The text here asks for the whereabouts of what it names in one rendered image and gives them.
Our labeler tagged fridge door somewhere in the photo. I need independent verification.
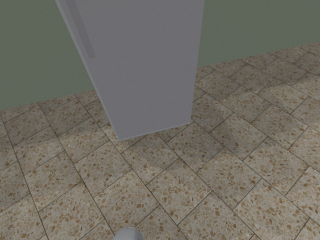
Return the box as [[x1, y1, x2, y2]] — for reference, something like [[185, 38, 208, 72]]
[[59, 0, 205, 139]]

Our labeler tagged robot left thigh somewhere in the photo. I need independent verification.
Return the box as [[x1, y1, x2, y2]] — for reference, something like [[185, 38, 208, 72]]
[[112, 228, 144, 240]]

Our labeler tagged handle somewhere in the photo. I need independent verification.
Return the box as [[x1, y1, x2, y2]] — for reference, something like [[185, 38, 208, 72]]
[[65, 0, 96, 59]]

